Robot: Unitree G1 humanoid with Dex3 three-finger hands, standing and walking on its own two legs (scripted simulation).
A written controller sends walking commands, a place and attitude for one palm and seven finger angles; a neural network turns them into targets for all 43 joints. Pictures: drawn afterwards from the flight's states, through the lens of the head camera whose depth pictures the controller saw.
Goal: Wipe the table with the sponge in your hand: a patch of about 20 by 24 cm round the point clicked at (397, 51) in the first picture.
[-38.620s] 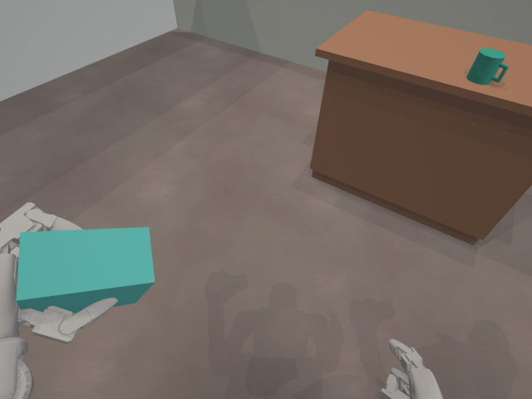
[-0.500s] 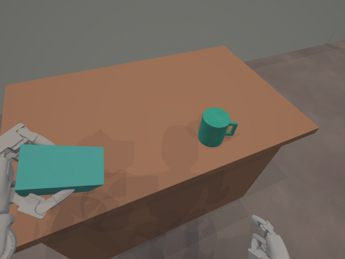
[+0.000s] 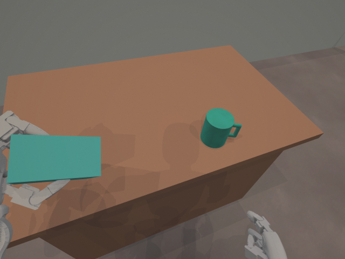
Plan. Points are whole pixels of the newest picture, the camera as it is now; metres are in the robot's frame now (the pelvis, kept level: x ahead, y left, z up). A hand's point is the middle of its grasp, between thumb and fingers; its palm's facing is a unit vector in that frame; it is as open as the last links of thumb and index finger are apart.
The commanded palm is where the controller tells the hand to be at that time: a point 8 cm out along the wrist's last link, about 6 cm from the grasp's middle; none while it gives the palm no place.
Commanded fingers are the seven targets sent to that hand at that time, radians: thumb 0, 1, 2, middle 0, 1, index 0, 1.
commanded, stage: come to a stop and stand still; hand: left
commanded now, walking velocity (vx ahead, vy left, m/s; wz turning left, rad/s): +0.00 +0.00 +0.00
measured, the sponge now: (69, 160) +0.24 +0.22 +0.15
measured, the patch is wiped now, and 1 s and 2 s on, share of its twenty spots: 0.00 0.00 0.00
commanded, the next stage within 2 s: look again from close up in 0.38 s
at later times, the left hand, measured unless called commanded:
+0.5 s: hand (36, 165) +0.22 +0.26 +0.16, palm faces +0.36 -0.86 -0.36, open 10.1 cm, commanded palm +0.16 +0.29 +0.18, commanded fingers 0.00 0.10 1.30 -1.20 -1.60 -1.20 -1.60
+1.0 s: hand (13, 132) +0.25 +0.29 +0.21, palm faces +0.45 -0.78 -0.43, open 10.1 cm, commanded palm +0.16 +0.29 +0.18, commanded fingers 0.00 0.10 1.30 -1.20 -1.60 -1.20 -1.60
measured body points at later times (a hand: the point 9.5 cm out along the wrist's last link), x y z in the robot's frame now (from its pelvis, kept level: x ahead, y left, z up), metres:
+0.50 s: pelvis +0.00 +0.01 +0.00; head +0.01 +0.04 +0.45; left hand +0.19 +0.30 +0.18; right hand +0.18 -0.21 -0.06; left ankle +0.01 +0.05 -0.74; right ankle +0.02 -0.10 -0.74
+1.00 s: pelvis -0.01 +0.00 -0.01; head +0.00 +0.02 +0.44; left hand +0.22 +0.33 +0.23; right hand +0.18 -0.21 -0.08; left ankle +0.01 +0.05 -0.74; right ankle +0.02 -0.10 -0.74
